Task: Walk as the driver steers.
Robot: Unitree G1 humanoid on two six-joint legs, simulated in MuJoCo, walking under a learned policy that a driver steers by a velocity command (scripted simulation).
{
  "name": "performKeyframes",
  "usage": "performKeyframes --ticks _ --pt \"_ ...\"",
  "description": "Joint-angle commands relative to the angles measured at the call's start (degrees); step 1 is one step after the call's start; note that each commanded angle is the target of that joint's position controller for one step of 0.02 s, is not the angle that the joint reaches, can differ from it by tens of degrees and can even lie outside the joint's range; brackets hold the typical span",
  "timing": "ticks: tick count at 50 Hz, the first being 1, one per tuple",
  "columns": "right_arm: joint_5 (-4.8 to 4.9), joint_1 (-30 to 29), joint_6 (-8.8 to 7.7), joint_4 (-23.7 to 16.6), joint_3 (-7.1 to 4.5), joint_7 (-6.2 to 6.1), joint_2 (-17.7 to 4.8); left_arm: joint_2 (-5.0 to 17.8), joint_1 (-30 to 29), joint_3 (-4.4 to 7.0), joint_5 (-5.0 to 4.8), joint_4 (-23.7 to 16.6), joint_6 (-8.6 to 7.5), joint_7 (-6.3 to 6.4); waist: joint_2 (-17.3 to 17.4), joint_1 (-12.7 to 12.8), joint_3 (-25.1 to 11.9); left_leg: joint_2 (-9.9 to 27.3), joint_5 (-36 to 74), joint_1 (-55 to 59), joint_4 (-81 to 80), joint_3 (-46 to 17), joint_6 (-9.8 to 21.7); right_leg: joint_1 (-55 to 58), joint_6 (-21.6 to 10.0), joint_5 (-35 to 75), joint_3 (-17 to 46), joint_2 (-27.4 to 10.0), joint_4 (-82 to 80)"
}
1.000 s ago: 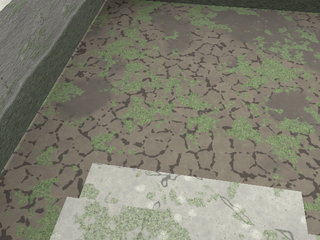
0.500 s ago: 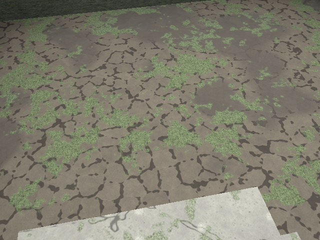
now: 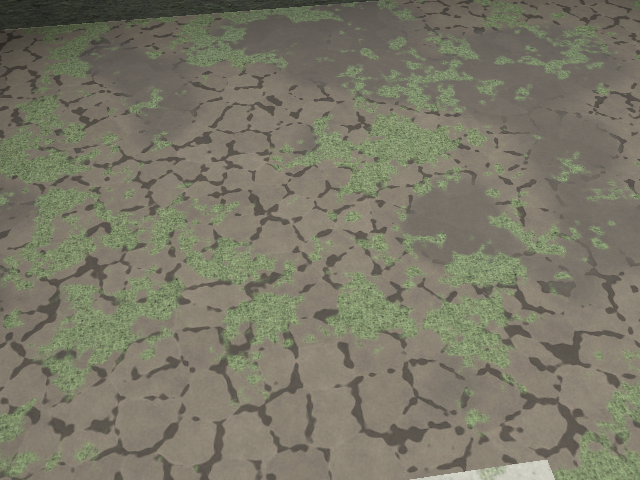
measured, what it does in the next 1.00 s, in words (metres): goes down, turning left: left foot 0.18 m lower, then right foot 0.18 m lower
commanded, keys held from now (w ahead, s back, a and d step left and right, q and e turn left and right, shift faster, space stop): w+q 0.54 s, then w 0.38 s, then w+e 0.08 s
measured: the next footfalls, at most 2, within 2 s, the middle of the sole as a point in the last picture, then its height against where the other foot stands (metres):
left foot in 0.48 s outside the picture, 0.18 m lower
right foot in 0.94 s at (305, 430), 0.18 m lower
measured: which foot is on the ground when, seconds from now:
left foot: up 0.00-0.46, down 0.48-0.94, up 0.96-1.00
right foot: down 0.00-0.46, up 0.48-0.92, down 0.94-1.00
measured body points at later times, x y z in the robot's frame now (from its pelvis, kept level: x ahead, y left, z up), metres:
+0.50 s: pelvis +0.30 +0.09 -0.14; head +0.31 +0.11 +0.31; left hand +0.04 +0.18 -0.26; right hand +0.54 -0.05 -0.25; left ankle +0.35 +0.20 -0.89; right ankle +0.05 -0.08 -0.68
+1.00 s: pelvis +0.65 +0.12 -0.35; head +0.68 +0.12 +0.10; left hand +0.71 +0.40 -0.47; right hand +0.66 -0.11 -0.50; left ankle +0.41 +0.22 -0.80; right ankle +0.75 +0.06 -1.09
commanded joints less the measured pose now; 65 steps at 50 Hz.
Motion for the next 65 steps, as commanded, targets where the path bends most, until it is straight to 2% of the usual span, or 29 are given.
performKeyframes --ticks 1,4,7,11,16,20,22,24,25,26,28,30,31,33,35,37,40,44,45,47,48,49,51,52,53,55,58,61,65 --pt "-0.56 5.29 0.1 -0.46 0.73 0.59 1.4 0.29 2.39 -1.1 -0.85 -3.32 -3.34 1.44 -7.27 -0.97 2.88 2.31 13.33 0.52 -19.85 -2.81 0.5 -6.62 -14.82 15.59 16.68 -19.29 -17.13" --pt "-1.18 6.05 0.44 -1.03 1.58 2.27 2.39 1.63 6.09 -0.6 3.17 -1.3 -2.27 1.15 -3.24 -0.81 1.12 1.41 19.3 -2.97 -18.48 -3.29 -1.18 -3.0 -13.67 22.47 12.87 -18.47 -6.58" --pt "-0.63 -7.28 0.14 -3.96 1.86 1.54 -0.3 -4.94 14.78 -4.0 2.09 3.23 -2.51 3.91 0.47 5.88 4.34 3.5 44.26 -19.96 -41.22 -9.57 -2.5 12.63 -11.05 5.9 13.95 -19.27 -1.15" --pt "-0.89 -14.46 1.43 -7.26 1.49 3.32 -2.54 -3.67 14.4 -5.44 3.26 4.88 -2.19 2.22 -3.08 4.66 9.05 2.37 40.85 -2.72 -35.37 -2.28 -0.05 -3.92 -9.68 -0.52 9.83 -18.41 -3.89" --pt "-0.41 -23.84 2.19 -10.96 2.08 2.68 -0.58 -3.82 20.4 -5.09 2.07 6.77 -2.05 5.27 -3.77 9.56 12.37 2.62 35.9 -3.2 -48.98 1.21 -1.22 8.38 -6.23 0.21 8.16 -18.75 3.3" --pt "-1.65 -27.3 1.67 -10.09 1.99 3.04 0.2 -0.14 20.91 -2.08 0.46 8.12 0.43 5.48 -3.21 12.03 12.63 0.09 25.88 7.33 -57.67 5.83 -1.81 10.71 -4.16 7.08 5.7 -17.9 7.84" --pt "-1.62 -19.84 1.48 -5.28 0.52 2.1 -1.41 0.93 19.19 -1.28 1.56 8.35 1.4 4.51 -1.53 8.71 9.03 0.09 28.3 17.53 -61.36 5.99 -0.9 11.48 -1.83 13.83 3.19 -17.92 18.48" --pt "-0.99 9.82 0.15 4.83 -3.65 0.78 -8.76 2.79 14.79 -0.93 3.35 7.67 2.22 1.56 2.47 -4.17 1.02 -1.73 45.78 53.31 -66.11 11.22 1.93 -2.38 2.95 13.56 -2.76 -12.41 42.67" --pt "-1.48 24.34 0.58 9.13 -5.08 0.76 -14.3 -4.96 20.32 -2.22 3.81 7.99 2.65 -1.79 12.4 -4.8 -15.5 6.17 72.47 86.82 -44.37 1.48 13.56 -22.7 7.81 -26.93 -3.06 -6.22 69.78" --pt "-0.78 29.58 0.92 11.59 -6.02 0.31 -16.17 -1.98 11.51 -1.23 1.18 1.82 1.8 -3.59 7.96 -8.85 -26.7 11.16 77.44 96.04 -39.02 -7.3 17.91 -30.24 8.81 -34.73 2.51 -4.59 82.26" --pt "0.68 23.59 -0.12 10.02 -5.08 -0.69 -11.26 2.58 -6.76 0.1 -1.27 -7.83 -1.47 -2.13 2.55 -10.73 -13.25 13.23 52.53 79.36 -46.22 -10.2 17.97 -45.26 7.46 -34.81 6.36 -7.22 81.91" --pt "1.4 4.24 -0.79 2.21 -0.59 0.42 1.01 0.13 -7.23 -0.47 0.76 -7.75 -2.74 0.82 -10.27 -0.25 4.11 12.42 25.48 41.14 -56.1 -9.49 12.69 -34.62 2.21 -9.74 14.21 -14.57 43.77" --pt "0.71 1.94 -1.34 1.17 -0.85 1.04 -1.66 -0.9 -7.38 -0.19 1.19 -7.48 -2.19 1.52 -4.15 2.28 8.25 11.16 22.71 27.52 -58.86 -8.1 14.75 -25.28 1.04 -10.27 11.77 -13.25 42.19" --pt "2.95 1.42 -2.41 0.17 -0.87 1.58 -2.68 -2.35 -2.9 -0.32 1.56 -5.62 -0.8 1.57 -0.04 4.97 8.02 9.19 17.35 11.32 -64.29 -9.95 16.34 -13.46 1.17 2.09 11.18 -11.91 29.52" --pt "0.44 -1.9 -2.83 -1.91 -1.2 1.9 -4.31 -4.39 4.63 -1.48 2.78 -4.75 -0.17 0.6 -0.93 7.94 4.47 4.22 11.78 -2.2 -54.41 -4.21 12.96 -0.32 1.2 16.35 9.23 -8.28 31.56" --pt "-0.08 5.35 -3.8 -0.45 0.33 -0.04 0.36 -1.77 -9.07 -1.66 2.39 -9.01 -0.04 0.29 -2.44 -0.12 4.97 5.5 0.34 17.24 -45.97 -8.95 11.73 -23.42 2.78 36.19 17.37 -13.5 15.1" --pt "-1.69 10.99 -2.73 0.2 1.19 -0.39 -0.47 1.47 -17.61 -1.44 0.63 -11.63 0.43 1.37 -1.04 -1.53 4.87 0.14 -13.68 1.78 -41.63 -4.55 6.55 -1.03 3.5 49.06 8.21 -9.47 5.51" --pt "1.55 16.02 -0.84 0.68 0.47 -1.67 -4.66 5.63 -23.16 -0.88 2.06 -11.91 1.47 0.52 -3.17 -4.16 10.2 4.07 -20.89 20.13 -30.88 -11.65 2.86 -7.95 3.04 41.87 10.18 -12.3 -11.51" --pt "9.2 10.42 1.58 0.61 -2.72 -5.15 -7.97 6.8 -25.71 1.68 -10.95 -13.43 0.98 0.5 -2.12 -3.95 8.22 0.57 -1.81 24.16 -23.09 -9.67 2.96 -9.51 2.64 35.3 11.52 -8.95 -14.96" --pt "7.54 15.46 1.46 4.76 -2.57 -5.56 -2.61 10.79 2.43 3.91 -8.66 -3.62 1.16 1.14 -8.56 5.97 -6.13 -6.46 -8.38 11.43 8.82 -2.15 -1.64 22.65 -0.04 61.69 7.28 -11.71 -6.69" --pt "9.15 22.07 0.16 5.09 -1.24 -4.73 3.12 13.46 12.37 4.38 -6.34 -0.5 0.86 0.59 -21.9 7.74 -17.3 -11.75 -42.23 -13.0 39.16 -1.91 -5.18 50.23 -6.87 69.39 14.2 -19.58 11.38" --pt "10.08 20.28 -1.66 1.46 -1.18 -4.6 0.1 14.97 13.45 5.48 -7.06 0.42 1.3 0.36 -26.21 8.51 -24.48 -8.65 -38.3 -22.27 49.29 -4.12 -5.68 52.88 -11.69 53.09 27.03 -23.05 10.17" --pt "9.2 1.34 -1.54 -6.74 -1.11 -5.58 0.85 5.28 5.19 3.12 -6.93 -0.03 3.2 1.62 -7.37 7.13 -14.75 -3.36 -23.35 -33.31 40.86 4.47 -5.14 38.41 -11.25 10.77 37.02 -21.49 -8.93" --pt "9.96 0.0 -1.29 -8.71 -0.58 -6.21 2.96 10.12 0.16 4.01 -4.84 -1.75 2.66 2.6 -8.94 4.86 -13.42 -2.44 -18.24 -32.34 40.0 1.96 -5.57 30.85 -16.52 6.21 47.8 -27.99 -11.42" --pt "8.54 -1.61 -0.49 -9.16 -0.66 -6.31 2.14 7.35 -6.53 2.82 -3.21 -4.65 1.79 2.78 0.91 1.2 -9.59 0.89 -13.78 -27.38 31.55 -1.03 -5.14 18.58 -16.21 6.55 48.66 -28.67 -11.37" --pt "6.83 -3.75 0.27 -9.8 -1.56 -5.63 1.22 1.82 -11.44 0.83 -3.21 -4.59 0.37 2.53 0.98 -2.84 -1.48 3.11 -5.31 -22.41 14.22 -3.76 -2.22 0.97 -10.66 5.18 36.81 -21.23 -10.73" --pt "3.66 -11.22 -0.23 -12.64 -2.4 -5.48 0.22 5.9 -11.95 2.08 -4.55 -6.58 0.36 5.29 -5.68 -1.23 -0.7 -2.16 15.33 8.02 -27.04 1.46 -6.58 -18.93 -8.21 15.86 18.15 -7.89 -16.43" --pt "6.86 -17.14 0.13 -14.31 -2.42 -4.63 0.21 8.5 -7.27 3.68 -6.66 -5.52 0.46 6.03 -7.52 0.55 -0.69 -4.87 17.47 12.32 -41.75 0.84 -8.99 -9.53 -9.77 15.21 21.21 -11.29 -18.32" --pt "6.89 -22.29 -0.6 -15.73 -3.48 -3.37 -2.56 5.46 -0.69 4.66 -7.31 -4.55 1.12 5.88 -5.23 3.07 -0.01 -5.44 12.93 12.11 -52.69 -0.34 -6.21 3.0 -7.45 9.63 26.79 -13.22 -10.84"
Velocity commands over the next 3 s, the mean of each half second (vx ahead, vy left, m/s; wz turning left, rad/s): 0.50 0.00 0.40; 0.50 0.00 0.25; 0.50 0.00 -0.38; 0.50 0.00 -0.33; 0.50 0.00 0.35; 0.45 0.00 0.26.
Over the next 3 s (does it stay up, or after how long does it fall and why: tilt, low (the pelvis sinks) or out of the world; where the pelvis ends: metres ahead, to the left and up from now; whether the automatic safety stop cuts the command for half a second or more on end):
stays up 1.72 0.28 -0.36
